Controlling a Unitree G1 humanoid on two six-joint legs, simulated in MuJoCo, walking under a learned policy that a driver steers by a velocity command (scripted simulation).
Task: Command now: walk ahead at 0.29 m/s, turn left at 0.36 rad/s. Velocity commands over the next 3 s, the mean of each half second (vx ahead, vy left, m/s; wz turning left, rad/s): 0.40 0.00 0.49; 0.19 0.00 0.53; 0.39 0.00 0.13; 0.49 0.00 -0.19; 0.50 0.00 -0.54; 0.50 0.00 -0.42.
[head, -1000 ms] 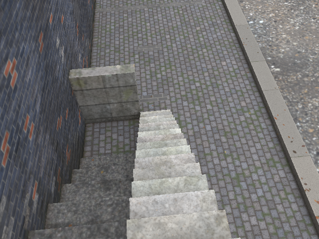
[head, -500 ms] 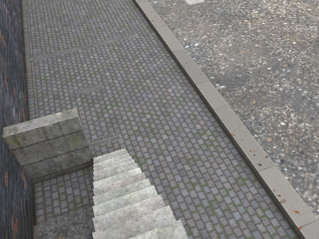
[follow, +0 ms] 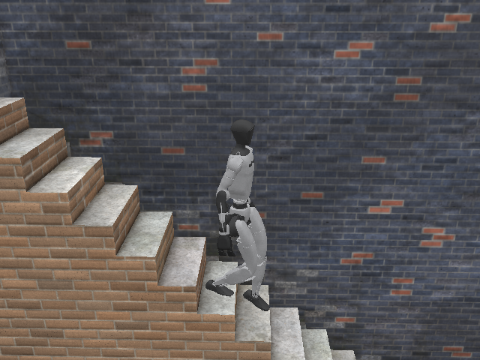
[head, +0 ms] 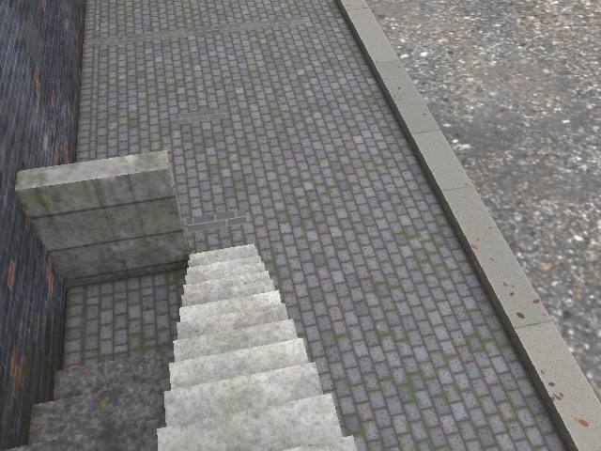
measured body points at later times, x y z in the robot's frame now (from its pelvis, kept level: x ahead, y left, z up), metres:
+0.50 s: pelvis +0.20 -0.01 -0.16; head +0.18 +0.02 +0.29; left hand +0.27 +0.33 -0.25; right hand +0.28 -0.27 -0.28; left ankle +0.04 +0.09 -0.82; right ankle +0.39 -0.13 -0.85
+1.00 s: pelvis +0.30 +0.06 -0.31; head +0.27 +0.06 +0.14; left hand +0.14 +0.28 -0.46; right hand +0.55 -0.06 -0.41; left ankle +0.28 +0.16 -1.02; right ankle +0.32 -0.11 -0.99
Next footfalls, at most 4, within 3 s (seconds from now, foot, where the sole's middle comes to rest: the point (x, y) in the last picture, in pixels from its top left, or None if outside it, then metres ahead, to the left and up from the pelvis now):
0.04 left None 0.08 0.09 -0.86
0.58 right None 0.37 -0.12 -1.06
0.92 left None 0.31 0.18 -1.06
1.20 right None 0.36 0.06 -1.06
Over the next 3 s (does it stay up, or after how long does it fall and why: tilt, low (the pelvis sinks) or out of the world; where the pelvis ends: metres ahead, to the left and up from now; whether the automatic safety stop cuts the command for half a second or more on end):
stays up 1.00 0.34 -0.96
